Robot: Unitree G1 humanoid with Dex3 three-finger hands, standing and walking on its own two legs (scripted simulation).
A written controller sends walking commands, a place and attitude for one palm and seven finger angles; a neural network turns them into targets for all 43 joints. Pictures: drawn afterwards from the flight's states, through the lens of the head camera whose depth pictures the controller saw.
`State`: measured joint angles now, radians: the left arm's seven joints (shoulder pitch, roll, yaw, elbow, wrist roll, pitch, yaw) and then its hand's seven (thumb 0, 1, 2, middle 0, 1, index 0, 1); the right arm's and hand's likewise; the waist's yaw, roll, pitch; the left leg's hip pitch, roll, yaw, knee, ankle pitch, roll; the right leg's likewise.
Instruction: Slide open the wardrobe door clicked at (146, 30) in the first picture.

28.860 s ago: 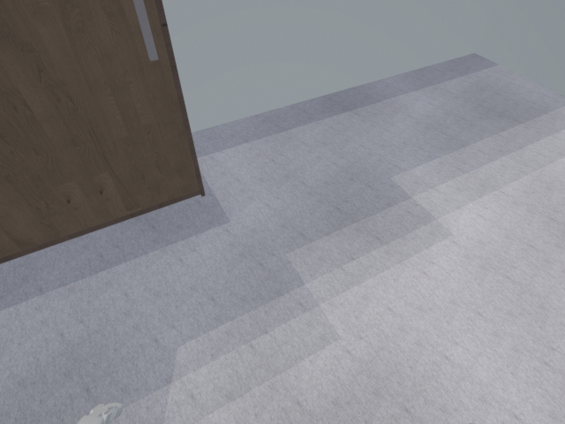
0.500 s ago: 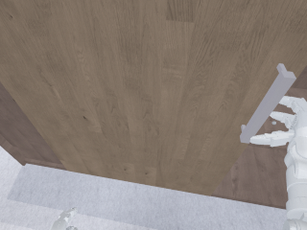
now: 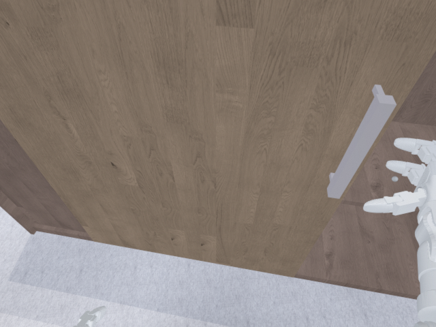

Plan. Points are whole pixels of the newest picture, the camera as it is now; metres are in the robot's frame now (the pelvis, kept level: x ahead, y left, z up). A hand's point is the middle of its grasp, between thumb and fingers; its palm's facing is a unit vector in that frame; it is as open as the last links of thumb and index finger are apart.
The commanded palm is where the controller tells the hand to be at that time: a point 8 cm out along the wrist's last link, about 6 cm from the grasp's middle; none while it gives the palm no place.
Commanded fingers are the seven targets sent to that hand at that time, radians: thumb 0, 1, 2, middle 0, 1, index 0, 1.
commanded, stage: slip the hand off the handle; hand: right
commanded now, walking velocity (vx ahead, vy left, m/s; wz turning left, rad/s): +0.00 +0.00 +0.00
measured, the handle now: (352, 147) +0.46 -0.23 +0.10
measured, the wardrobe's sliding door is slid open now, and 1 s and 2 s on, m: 0.57 0.57 0.57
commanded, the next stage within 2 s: draw the hand back to the body in 0.58 s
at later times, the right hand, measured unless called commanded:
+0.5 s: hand (398, 221) +0.29 -0.26 +0.10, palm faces +0.31 +0.93 -0.18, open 14.7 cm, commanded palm +0.25 -0.30 +0.11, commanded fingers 0.00 0.55 -0.20 0.25 1.15 0.25 1.15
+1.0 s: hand (402, 230) +0.26 -0.25 +0.12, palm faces +0.15 +0.99 -0.03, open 14.7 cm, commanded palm +0.22 -0.29 +0.13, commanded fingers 0.00 0.55 -0.20 0.25 1.15 0.25 1.15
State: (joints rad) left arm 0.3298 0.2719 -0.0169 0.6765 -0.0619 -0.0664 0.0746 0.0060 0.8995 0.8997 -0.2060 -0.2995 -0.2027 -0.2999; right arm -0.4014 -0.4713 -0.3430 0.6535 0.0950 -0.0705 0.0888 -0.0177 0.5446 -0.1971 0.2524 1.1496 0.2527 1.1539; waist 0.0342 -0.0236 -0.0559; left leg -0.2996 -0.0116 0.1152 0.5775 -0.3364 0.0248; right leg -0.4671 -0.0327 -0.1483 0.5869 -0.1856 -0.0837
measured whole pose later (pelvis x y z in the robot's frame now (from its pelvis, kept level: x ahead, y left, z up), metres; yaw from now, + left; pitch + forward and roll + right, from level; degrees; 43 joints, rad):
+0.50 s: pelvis -0.02 +0.00 +0.00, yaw -1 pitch -2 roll +2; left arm 0.18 0.24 -0.07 0.65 -0.06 -0.15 0.10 0.01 0.90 0.90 -0.21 -0.30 -0.20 -0.30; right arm -0.16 -0.35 -0.22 0.29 0.11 0.07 -0.01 -0.02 0.55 -0.20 0.25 1.15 0.25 1.15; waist -0.04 -0.03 -0.02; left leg -0.22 0.00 0.13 0.56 -0.31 0.02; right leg -0.37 0.01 -0.10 0.53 -0.14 -0.08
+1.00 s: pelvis +0.00 +0.02 +0.00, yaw +2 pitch -2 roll +1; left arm 0.28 0.26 -0.06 0.66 -0.08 -0.24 0.11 0.01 0.90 0.90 -0.21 -0.30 -0.20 -0.30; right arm 0.08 -0.40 -0.41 0.18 0.35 0.00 0.30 -0.02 0.55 -0.20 0.26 1.15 0.26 1.15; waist -0.01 -0.04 -0.05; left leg -0.17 -0.05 0.09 0.54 -0.33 0.06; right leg -0.34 -0.01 -0.08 0.55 -0.18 -0.05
